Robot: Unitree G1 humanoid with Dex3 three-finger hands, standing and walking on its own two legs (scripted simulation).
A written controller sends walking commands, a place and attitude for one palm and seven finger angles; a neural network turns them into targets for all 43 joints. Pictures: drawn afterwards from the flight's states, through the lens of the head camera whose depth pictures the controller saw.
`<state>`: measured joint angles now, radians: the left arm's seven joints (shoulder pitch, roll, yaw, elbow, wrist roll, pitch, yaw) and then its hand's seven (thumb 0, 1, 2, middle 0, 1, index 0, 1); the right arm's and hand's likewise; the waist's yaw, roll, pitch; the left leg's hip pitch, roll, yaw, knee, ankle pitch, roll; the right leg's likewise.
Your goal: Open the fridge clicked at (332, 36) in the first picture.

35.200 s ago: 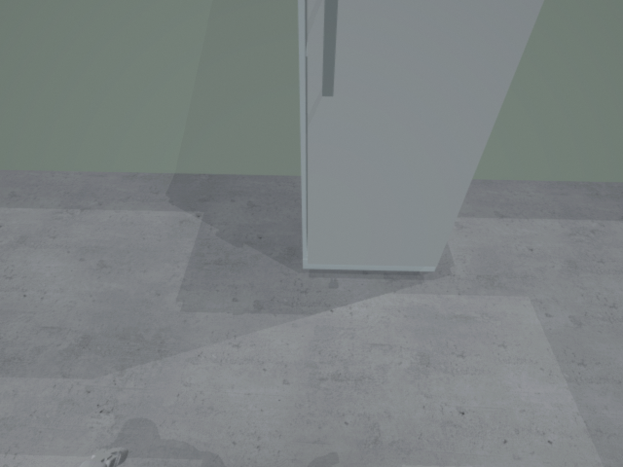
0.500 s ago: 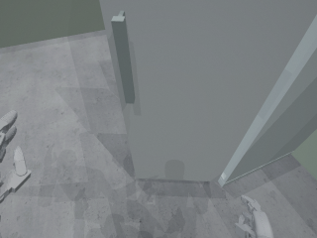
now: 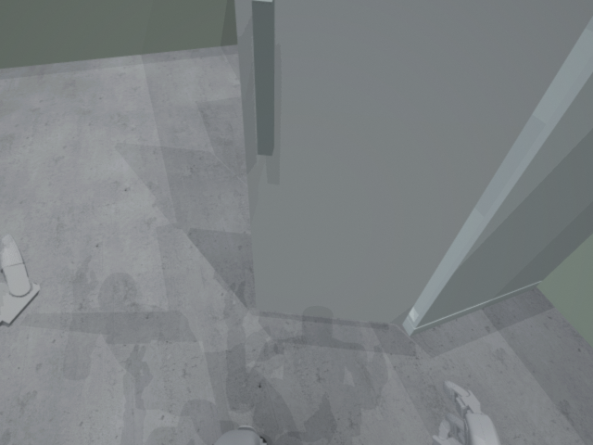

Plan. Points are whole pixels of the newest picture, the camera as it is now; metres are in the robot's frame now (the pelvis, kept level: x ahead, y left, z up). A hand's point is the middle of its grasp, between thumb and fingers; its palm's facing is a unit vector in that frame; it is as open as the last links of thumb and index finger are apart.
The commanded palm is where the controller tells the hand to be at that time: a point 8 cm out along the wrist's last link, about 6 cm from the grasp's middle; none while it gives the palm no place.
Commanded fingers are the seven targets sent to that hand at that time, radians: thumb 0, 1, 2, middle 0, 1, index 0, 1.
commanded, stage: step back with the hand held close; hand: left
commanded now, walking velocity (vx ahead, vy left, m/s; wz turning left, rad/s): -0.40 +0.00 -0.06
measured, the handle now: (266, 80) +0.61 +0.09 +0.19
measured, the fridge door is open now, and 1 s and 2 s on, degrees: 64 64 64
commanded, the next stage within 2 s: stop stepping back and stand still in 0.30 s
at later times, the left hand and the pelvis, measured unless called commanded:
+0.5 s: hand (8, 407) +0.12 +0.24 +0.17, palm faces +0.22 -0.83 -0.51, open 7.4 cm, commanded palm +0.06 +0.29 +0.20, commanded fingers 0.00 0.90 0.90 -0.20 -0.30 -0.20 -0.30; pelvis -0.12 +0.01 +0.02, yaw -6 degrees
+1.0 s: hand out of the picture -0.01 +0.28 +0.18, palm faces +0.43 -0.81 -0.40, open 7.4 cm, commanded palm -0.07 +0.31 +0.20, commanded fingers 0.00 0.90 0.90 -0.20 -0.30 -0.20 -0.30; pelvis -0.22 +0.02 +0.01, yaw -2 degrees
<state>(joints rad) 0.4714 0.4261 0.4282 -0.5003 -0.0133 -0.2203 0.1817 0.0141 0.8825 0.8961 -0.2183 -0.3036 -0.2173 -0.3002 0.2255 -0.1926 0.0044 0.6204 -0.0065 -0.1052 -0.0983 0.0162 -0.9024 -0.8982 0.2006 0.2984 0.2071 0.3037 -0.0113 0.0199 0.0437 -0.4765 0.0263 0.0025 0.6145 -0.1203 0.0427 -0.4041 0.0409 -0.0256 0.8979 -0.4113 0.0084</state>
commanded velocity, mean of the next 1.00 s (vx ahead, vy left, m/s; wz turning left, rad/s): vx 0.01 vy -0.01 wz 0.00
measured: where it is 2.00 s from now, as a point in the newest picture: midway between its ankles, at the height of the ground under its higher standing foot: outside the picture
